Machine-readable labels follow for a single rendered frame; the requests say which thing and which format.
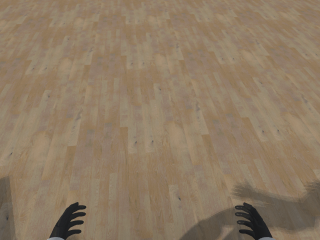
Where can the robot left hand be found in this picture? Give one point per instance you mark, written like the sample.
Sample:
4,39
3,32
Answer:
61,229

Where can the robot right hand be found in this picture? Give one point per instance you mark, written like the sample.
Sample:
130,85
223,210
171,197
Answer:
258,226

